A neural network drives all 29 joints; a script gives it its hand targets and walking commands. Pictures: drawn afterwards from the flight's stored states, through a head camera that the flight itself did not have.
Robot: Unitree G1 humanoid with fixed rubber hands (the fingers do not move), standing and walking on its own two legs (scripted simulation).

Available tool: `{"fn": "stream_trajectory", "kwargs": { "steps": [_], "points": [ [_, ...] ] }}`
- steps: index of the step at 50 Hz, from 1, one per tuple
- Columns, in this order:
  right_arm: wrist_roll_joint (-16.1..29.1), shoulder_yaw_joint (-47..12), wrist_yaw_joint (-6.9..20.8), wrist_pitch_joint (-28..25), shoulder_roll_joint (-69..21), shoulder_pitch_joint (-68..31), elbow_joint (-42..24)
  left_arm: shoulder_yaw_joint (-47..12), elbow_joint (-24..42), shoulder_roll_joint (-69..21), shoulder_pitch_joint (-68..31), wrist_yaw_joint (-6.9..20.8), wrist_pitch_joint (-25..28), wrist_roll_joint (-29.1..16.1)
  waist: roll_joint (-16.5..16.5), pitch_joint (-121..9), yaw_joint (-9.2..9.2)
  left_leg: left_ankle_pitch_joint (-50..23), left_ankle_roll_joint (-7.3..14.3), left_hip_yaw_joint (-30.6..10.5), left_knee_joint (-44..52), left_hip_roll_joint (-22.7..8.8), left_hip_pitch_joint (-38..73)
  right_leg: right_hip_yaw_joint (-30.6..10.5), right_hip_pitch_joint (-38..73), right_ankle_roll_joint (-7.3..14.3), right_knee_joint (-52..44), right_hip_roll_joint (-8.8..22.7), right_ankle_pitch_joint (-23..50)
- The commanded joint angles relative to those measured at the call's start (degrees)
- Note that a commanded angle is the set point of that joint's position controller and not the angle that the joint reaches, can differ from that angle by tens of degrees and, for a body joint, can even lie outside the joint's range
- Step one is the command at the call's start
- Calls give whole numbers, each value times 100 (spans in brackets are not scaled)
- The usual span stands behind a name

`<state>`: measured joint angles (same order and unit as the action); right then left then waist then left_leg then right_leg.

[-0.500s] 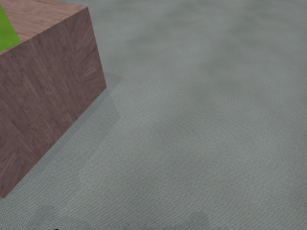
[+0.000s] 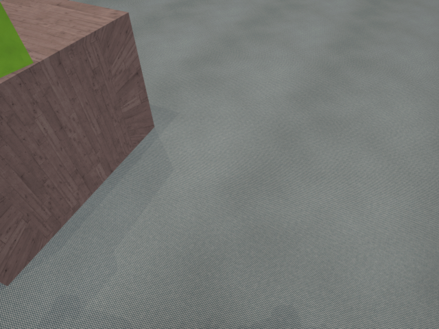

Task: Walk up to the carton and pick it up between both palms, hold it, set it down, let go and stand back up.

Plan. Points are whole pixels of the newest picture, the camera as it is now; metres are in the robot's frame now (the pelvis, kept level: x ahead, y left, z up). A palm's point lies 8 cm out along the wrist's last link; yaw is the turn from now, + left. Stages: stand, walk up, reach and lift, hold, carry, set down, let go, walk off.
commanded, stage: stand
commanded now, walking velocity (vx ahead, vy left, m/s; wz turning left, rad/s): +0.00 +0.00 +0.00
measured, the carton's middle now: out of the picture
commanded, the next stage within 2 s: walk up in 0.48 s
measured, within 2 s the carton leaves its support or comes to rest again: neither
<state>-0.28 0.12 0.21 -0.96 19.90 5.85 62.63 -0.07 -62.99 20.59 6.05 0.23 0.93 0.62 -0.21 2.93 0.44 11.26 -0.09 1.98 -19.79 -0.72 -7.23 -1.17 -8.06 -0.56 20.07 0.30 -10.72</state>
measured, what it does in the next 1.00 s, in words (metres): lifts its left foot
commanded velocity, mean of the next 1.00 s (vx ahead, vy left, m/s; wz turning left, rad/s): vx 0.00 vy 0.00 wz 0.00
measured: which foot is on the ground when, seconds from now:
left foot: down 0.00-0.72, up 0.74-1.00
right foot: down 0.00-1.00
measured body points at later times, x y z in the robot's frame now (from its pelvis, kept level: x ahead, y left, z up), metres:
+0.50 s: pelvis +0.00 +0.00 +0.00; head +0.01 +0.00 +0.45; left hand +0.08 +0.30 -0.13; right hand +0.08 -0.30 -0.13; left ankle -0.01 +0.12 -0.75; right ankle +0.00 -0.13 -0.75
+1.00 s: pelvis +0.05 +0.06 -0.02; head +0.06 +0.09 +0.43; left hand +0.06 +0.43 -0.12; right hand +0.22 -0.25 -0.10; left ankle +0.10 +0.25 -0.73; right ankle +0.00 -0.13 -0.75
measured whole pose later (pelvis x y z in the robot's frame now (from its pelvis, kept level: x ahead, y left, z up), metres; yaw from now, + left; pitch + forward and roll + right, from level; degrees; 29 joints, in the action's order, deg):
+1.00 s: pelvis +0.05 +0.06 -0.02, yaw +14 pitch -1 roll -2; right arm -0.2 6.1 7.9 2.2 26.9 13.9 49.5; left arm 8.2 -51.9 27.2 11.7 2.4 2.3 3.2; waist 0.9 1.5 1.1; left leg 12.8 -1.4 1.9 -41.5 -10.3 -27.0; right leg 12.4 -1.0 -3.0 24.7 8.8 -20.9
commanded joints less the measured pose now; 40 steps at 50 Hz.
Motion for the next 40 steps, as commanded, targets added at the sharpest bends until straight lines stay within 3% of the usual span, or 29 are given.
{"fn": "stream_trajectory", "kwargs": {
  "steps": [1,2,4,6,8,10,11,12,15,17,20,21,24,26,28,29,31,32,33,34,35,36,37,38,39,40],
  "points": [
    [-29,274,-51,-105,1233,-142,-328,199,283,1115,-199,-81,124,-11,-58,-486,-30,-789,140,-583,307,-681,112,-415,86,179,-157,677,1008],
    [-21,245,-73,-99,1118,-241,-318,206,327,1118,-229,-86,114,-2,147,-406,0,-801,159,-566,244,-690,182,-451,11,214,-194,670,981],
    [1,227,-68,-95,1125,-204,-319,206,293,1150,-230,-96,123,1,-44,-608,-31,-942,138,-532,253,-723,303,-468,132,235,-244,688,1089],
    [-17,234,-86,-100,1083,-224,-361,208,309,1143,-270,-74,110,-14,7,-559,-79,-1005,139,-503,297,-696,209,-467,157,194,-199,686,1152],
    [-14,216,-84,-108,1108,-291,-339,248,329,1125,-248,-84,115,-48,-112,-589,9,-777,153,-567,280,-704,159,-476,205,222,-245,719,1035],
    [-13,217,-72,-99,1124,-303,-356,234,266,1093,-222,-78,110,20,154,-479,6,-672,195,-574,309,-696,220,-473,46,228,-286,644,788],
    [-10,238,-68,-97,1170,-148,-329,219,257,1128,-245,-74,113,4,25,-575,-54,-794,182,-551,365,-730,273,-475,123,244,-306,708,914],
    [-32,268,-56,-84,1255,-206,-288,249,263,1159,-225,-85,105,-9,-143,-518,11,-710,175,-582,380,-692,194,-491,163,252,-265,674,905],
    [-9,226,-86,-83,1138,-103,-304,231,258,1134,-130,-77,133,7,82,-335,40,-716,157,-569,379,-675,49,-468,150,235,-270,683,960],
    [2,235,-62,-87,1063,-225,-375,248,273,1170,-232,-85,111,11,1,-464,-75,-566,164,-549,351,-693,151,-487,93,207,-343,678,886],
    [-72,209,-77,-95,1151,-100,-325,246,306,1101,-308,-81,126,24,-41,-309,-35,-603,165,-563,468,-705,141,-519,26,204,-303,661,783],
    [-5,227,-59,-74,1209,-220,-368,270,319,1178,-305,-89,104,-14,106,-478,-31,-642,135,-534,387,-724,284,-443,0,195,-355,636,779],
    [-33,256,-62,-90,1214,-128,-342,248,260,1113,-310,-90,113,-1,-39,-556,-44,-639,185,-606,428,-736,242,-502,178,243,-328,678,753],
    [-14,259,-60,-65,1166,-237,-379,283,279,1174,-313,-86,64,7,-62,-395,-37,-353,166,-523,418,-742,157,-517,-13,258,-405,689,590],
    [-33,222,-67,-76,1149,-183,-369,258,236,1142,-235,-81,121,27,15,-374,-18,-545,120,-522,427,-727,203,-510,44,235,-439,694,714],
    [-5,256,-68,-92,1191,-130,-377,242,245,1122,-256,-74,108,5,-133,-446,-55,-473,112,-542,435,-693,128,-528,96,250,-333,690,669],
    [2,220,-75,-92,1161,-85,-336,256,256,1103,-184,-61,99,-38,57,-415,-9,-465,149,-594,431,-722,146,-498,78,232,-367,677,613],
    [-49,210,-72,-91,1188,-207,-301,215,237,1066,-217,-65,112,-35,-87,-373,17,-361,118,-497,414,-752,152,-603,4,243,-413,731,562],
    [-13,242,-52,-95,1194,-91,-310,201,268,1100,-120,-67,137,-10,68,-340,-7,-340,135,-600,441,-756,162,-546,-5,241,-401,681,595],
    [-158,532,290,69,1862,40,-909,821,845,1880,123,42,171,92,125,-472,297,1865,445,-1269,-162,-367,-1857,-219,1435,399,134,451,-1887],
    [-204,550,404,141,1678,-260,-1090,891,745,1953,473,40,183,148,82,-177,540,2330,207,-894,-391,-139,-3263,-423,2260,613,-85,815,-2688],
    [-222,475,433,205,1338,-449,-1293,989,776,2148,590,20,220,192,1203,-88,721,1747,211,-319,-2083,-94,-3827,-1334,2254,901,-767,1766,-2932],
    [-262,511,465,228,1295,-850,-1604,987,915,2187,759,-1,263,143,1034,-87,818,1497,139,-445,-3383,-495,-3546,-1835,1500,1347,-1251,2692,-2299],
    [-223,599,504,212,1422,-641,-1664,1012,1098,2047,608,-10,303,126,765,3,678,1405,63,-521,-3464,-809,-3461,-1647,1231,1464,-1270,2824,-1986],
    [-257,682,552,196,1501,-450,-1737,1024,1164,1940,413,6,330,150,353,115,494,1353,41,-630,-3620,-980,-3337,-1398,940,1471,-1221,2747,-1857],
    [-193,719,616,206,1549,-79,-1716,1012,1386,1862,72,19,346,163,240,-25,287,1121,-14,-698,-3736,-918,-3124,-1171,700,1390,-1245,2529,-2004]
  ]
}}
